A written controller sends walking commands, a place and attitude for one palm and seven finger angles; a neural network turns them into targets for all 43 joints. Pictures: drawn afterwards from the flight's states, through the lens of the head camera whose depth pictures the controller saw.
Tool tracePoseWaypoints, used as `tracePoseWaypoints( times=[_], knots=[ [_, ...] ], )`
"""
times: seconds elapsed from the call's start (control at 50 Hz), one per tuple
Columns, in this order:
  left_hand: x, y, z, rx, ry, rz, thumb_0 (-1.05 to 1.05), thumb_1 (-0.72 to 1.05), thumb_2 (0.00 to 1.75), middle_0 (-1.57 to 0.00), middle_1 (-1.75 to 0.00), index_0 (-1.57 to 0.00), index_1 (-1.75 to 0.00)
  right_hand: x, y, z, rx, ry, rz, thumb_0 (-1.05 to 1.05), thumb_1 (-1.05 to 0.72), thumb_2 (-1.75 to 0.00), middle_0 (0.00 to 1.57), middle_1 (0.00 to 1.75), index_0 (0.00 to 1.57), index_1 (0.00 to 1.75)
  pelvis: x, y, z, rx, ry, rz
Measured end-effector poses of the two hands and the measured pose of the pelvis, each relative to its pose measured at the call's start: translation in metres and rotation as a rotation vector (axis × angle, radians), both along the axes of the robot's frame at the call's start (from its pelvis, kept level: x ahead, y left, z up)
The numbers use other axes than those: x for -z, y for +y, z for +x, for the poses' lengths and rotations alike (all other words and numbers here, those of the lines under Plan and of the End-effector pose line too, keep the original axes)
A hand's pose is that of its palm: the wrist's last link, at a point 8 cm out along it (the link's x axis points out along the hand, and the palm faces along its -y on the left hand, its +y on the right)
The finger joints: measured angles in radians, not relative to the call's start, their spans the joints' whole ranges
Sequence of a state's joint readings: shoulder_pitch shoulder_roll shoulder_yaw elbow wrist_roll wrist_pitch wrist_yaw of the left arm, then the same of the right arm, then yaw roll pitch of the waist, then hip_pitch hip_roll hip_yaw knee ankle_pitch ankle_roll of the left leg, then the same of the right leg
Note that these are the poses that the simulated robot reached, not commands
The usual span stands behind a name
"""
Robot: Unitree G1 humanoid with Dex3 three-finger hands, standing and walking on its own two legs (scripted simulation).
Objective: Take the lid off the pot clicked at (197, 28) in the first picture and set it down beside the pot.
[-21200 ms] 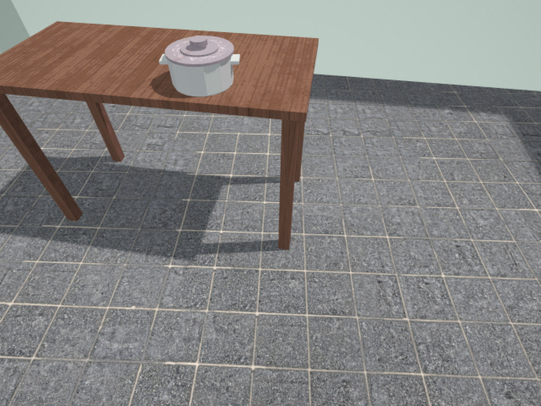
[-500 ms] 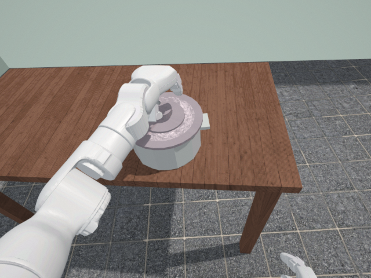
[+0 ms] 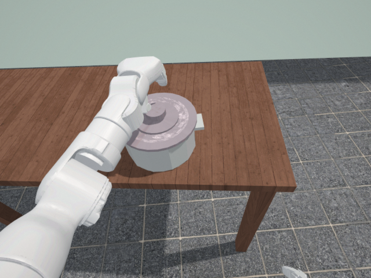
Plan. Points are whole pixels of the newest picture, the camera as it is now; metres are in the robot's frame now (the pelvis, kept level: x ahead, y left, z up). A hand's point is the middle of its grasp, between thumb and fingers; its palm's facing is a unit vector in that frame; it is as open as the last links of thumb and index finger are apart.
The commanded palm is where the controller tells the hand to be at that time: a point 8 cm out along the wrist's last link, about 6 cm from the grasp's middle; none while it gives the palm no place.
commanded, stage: move the open hand above the knob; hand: left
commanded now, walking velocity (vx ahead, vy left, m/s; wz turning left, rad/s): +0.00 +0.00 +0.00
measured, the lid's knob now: (155, 111) +0.49 +0.07 +0.09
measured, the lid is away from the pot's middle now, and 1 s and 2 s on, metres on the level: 0.00 0.00 0.00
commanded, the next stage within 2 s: lower the open fingers around the knob in 0.14 s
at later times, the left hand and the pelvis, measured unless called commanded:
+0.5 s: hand (143, 103) +0.46 +0.08 +0.15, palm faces -0.31 +0.01 -0.95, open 10.0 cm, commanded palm +0.45 +0.08 +0.20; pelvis +0.00 +0.01 +0.00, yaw +1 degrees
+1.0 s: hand (150, 113) +0.46 +0.07 +0.12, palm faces -0.30 +0.00 -0.95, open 10.0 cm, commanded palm +0.45 +0.08 +0.17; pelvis +0.01 +0.01 +0.00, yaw +1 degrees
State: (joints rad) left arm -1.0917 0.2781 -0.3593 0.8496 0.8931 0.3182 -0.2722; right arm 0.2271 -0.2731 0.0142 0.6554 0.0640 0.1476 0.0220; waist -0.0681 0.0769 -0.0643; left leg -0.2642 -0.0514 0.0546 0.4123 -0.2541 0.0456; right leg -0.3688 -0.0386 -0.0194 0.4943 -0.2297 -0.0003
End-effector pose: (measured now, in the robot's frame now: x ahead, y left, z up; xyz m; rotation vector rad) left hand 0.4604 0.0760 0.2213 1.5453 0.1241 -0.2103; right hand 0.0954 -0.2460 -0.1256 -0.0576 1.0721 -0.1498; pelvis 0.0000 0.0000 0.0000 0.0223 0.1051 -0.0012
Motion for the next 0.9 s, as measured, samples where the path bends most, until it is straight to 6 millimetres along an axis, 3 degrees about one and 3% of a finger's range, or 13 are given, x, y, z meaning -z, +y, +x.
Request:
tracePoseWaypoints(
  times=[0.08,0.22,0.3,0.4,0.54,0.68,0.76,0.82,0.9],
  knots=[
    [0.01,0.0,-0.009,0.04,0.043,0.003,0.0,-0.3,1.46,-0.85,-0.08,-0.85,-0.08,-0.003,-0.002,0.009,-0.003,-0.022,-0.011,0.01,-0.91,-0.9,0.2,0.3,0.2,0.3,0.0,0.0,0.0,-0.008,-0.012,-0.004],
    [-0.004,0.014,-0.005,0.024,0.005,-0.008,0.0,-0.3,1.46,-0.86,-0.09,-0.85,-0.08,-0.011,0.0,0.021,-0.013,-0.075,-0.036,0.01,-0.91,-0.9,0.2,0.3,0.2,0.3,-0.001,0.0,-0.003,-0.011,-0.015,-0.003],
    [0.002,0.021,-0.004,-0.02,0.029,0.012,0.0,-0.3,1.46,-0.86,-0.08,-0.85,-0.08,-0.01,0.003,0.022,-0.027,-0.058,-0.025,0.01,-0.9,-0.9,0.2,0.3,0.2,0.3,0.0,0.001,-0.003,-0.014,-0.007,-0.004],
    [0.02,0.017,-0.008,0.003,0.111,0.01,0.0,-0.3,1.46,-0.85,-0.08,-0.85,-0.08,-0.007,0.006,0.019,-0.027,-0.043,-0.028,0.01,-0.9,-0.9,0.2,0.3,0.2,0.3,0.0,0.005,-0.003,-0.023,-0.007,-0.005],
    [0.015,0.005,0.001,0.053,0.096,-0.002,0.0,-0.3,1.46,-0.86,-0.09,-0.85,-0.08,-0.003,0.011,0.005,-0.007,-0.016,-0.029,0.01,-0.9,-0.9,0.2,0.3,0.2,0.3,0.0,0.009,0.0,-0.018,0.001,-0.005],
    [0.04,-0.002,0.005,0.062,0.128,-0.01,0.0,-0.3,1.46,-0.85,-0.08,-0.85,-0.08,0.004,0.012,-0.014,0.012,0.058,-0.014,0.01,-0.9,-0.9,0.2,0.3,0.2,0.3,0.001,0.011,0.003,-0.006,0.018,-0.006],
    [0.037,-0.008,0.005,0.112,0.087,-0.011,0.0,-0.3,1.46,-0.86,-0.08,-0.85,-0.08,0.006,0.011,-0.018,0.027,0.058,-0.01,0.01,-0.9,-0.9,0.2,0.3,0.2,0.3,0.0,0.012,0.007,-0.005,0.021,-0.009],
    [0.035,-0.003,0.008,0.063,0.069,-0.03,0.0,-0.3,1.46,-0.86,-0.08,-0.85,-0.08,0.008,0.012,-0.018,0.028,0.067,0.0,0.01,-0.9,-0.9,0.2,0.3,0.2,0.3,0.0,0.012,0.009,0.002,0.022,-0.009],
    [0.05,0.007,0.006,-0.014,0.112,0.001,0.0,-0.3,1.46,-0.85,-0.08,-0.85,-0.08,0.007,0.011,-0.014,0.022,0.069,0.011,0.01,-0.91,-0.9,0.2,0.3,0.2,0.3,0.001,0.009,0.008,0.004,0.026,-0.007]
  ],
)
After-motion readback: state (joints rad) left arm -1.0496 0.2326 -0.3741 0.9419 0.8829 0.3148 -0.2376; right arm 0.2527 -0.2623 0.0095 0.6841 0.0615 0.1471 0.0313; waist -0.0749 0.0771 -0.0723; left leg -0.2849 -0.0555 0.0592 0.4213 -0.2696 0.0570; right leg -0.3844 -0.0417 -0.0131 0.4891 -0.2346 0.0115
